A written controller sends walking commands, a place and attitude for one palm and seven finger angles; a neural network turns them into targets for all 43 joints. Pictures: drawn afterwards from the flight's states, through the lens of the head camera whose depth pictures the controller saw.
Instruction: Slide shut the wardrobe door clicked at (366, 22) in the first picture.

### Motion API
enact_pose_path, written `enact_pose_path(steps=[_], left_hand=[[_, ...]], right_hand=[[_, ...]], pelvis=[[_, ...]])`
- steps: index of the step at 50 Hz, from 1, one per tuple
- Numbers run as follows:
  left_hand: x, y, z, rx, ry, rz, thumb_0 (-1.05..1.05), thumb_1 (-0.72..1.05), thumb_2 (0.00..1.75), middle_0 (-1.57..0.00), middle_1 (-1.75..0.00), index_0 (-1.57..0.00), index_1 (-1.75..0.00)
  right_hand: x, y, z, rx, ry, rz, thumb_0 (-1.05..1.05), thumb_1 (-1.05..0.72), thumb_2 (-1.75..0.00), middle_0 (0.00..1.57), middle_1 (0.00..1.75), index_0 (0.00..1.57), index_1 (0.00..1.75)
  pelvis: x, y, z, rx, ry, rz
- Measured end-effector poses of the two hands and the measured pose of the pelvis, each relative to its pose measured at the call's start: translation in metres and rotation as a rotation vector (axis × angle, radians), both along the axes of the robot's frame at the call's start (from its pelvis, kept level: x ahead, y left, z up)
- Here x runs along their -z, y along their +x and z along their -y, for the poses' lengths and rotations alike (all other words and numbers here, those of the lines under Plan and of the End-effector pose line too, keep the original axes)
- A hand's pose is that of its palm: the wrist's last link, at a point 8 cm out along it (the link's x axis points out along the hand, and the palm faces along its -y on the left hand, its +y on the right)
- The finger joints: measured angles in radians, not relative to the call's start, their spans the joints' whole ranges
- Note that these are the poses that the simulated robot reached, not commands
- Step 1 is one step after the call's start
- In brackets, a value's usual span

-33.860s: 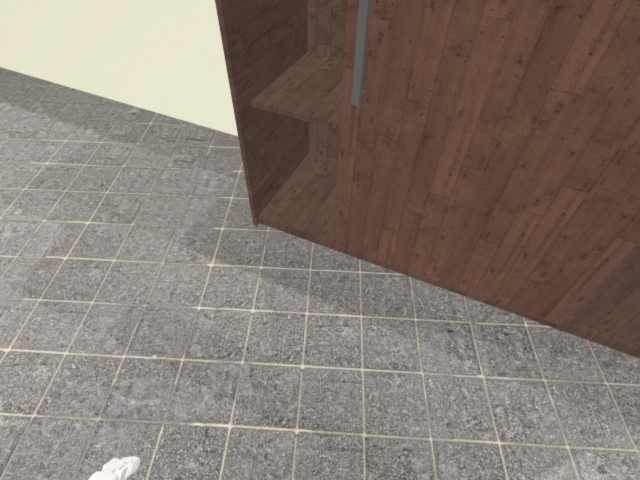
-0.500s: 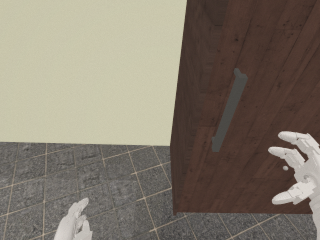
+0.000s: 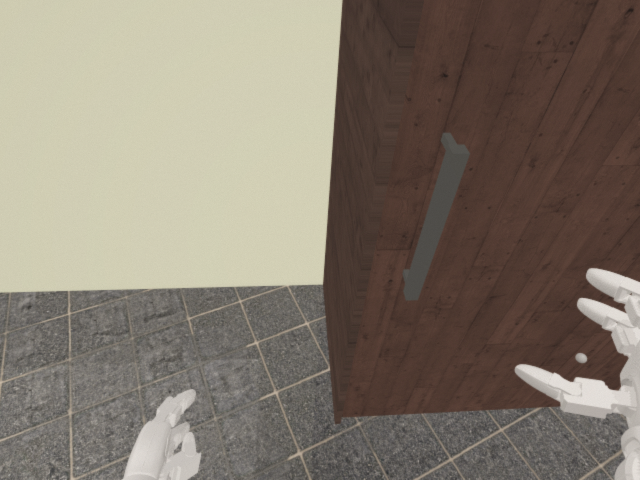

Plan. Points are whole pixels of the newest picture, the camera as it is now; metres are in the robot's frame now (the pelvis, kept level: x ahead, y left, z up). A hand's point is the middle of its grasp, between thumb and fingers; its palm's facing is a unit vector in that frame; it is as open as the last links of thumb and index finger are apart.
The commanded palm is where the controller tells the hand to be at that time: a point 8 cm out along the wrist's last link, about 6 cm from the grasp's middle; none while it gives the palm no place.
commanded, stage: draw the hand back to the body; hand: right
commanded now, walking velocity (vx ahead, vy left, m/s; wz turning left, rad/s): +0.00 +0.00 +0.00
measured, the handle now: (426, 226) +0.45 -0.17 +0.09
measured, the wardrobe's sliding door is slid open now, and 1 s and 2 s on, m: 0.00 0.00 0.00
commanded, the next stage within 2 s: step back with the hand held close in 0.76 s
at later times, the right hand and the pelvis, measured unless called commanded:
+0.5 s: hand (611, 351) +0.20 -0.27 +0.16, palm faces +0.45 +0.81 -0.37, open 7.9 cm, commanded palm +0.15 -0.30 +0.18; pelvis +0.02 +0.00 +0.00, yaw +0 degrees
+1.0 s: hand (608, 350) +0.20 -0.26 +0.16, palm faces +0.46 +0.80 -0.39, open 7.4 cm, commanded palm +0.14 -0.29 +0.18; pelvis +0.00 +0.01 +0.00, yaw +1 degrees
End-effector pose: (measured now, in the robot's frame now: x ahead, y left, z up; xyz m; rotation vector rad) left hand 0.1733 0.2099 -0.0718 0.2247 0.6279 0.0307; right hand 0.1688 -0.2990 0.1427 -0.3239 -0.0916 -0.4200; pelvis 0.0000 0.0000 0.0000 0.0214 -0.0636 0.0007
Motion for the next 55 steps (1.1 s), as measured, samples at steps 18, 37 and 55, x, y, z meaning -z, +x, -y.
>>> enact_pose_path(steps=[18, 37, 55], left_hand=[[-0.003, 0.017, -0.007, -0.029, 0.0, -0.028, 0.02, 0.91, 0.9, -0.2, -0.3, -0.2, -0.3], [-0.001, 0.008, -0.011, -0.02, -0.004, -0.033, 0.02, 0.91, 0.9, -0.2, -0.3, -0.2, -0.3], [0.0, -0.012, -0.027, -0.101, 0.041, -0.108, 0.02, 0.91, 0.9, -0.2, -0.3, -0.2, -0.3]], right_hand=[[-0.025, -0.003, 0.002, 0.006, -0.099, 0.022, 0.01, -0.55, -0.73, 0.22, 0.5, 0.22, 0.51], [-0.03, -0.02, -0.007, 0.028, -0.096, 0.043, 0.02, -0.89, -0.9, 0.21, 0.3, 0.21, 0.31], [-0.024, 0.002, -0.005, -0.049, -0.161, 0.023, 0.01, -0.9, -0.9, 0.21, 0.3, 0.21, 0.3]], pelvis=[[-0.003, 0.019, 0.002, -0.012, -0.002, 0.005], [-0.004, 0.008, -0.007, -0.005, -0.004, 0.026], [-0.003, -0.004, 0.001, -0.036, 0.011, -0.059]])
